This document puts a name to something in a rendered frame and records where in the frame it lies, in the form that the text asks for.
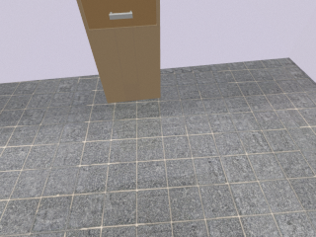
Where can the cabinet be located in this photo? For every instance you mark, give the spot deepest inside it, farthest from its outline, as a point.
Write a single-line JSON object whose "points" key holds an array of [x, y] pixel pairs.
{"points": [[128, 59]]}

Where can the drawer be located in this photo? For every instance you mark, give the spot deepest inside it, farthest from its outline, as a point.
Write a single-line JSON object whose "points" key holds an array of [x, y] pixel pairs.
{"points": [[97, 13]]}

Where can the handle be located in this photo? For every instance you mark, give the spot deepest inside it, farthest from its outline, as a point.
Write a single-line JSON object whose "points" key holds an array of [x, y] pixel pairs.
{"points": [[117, 16]]}

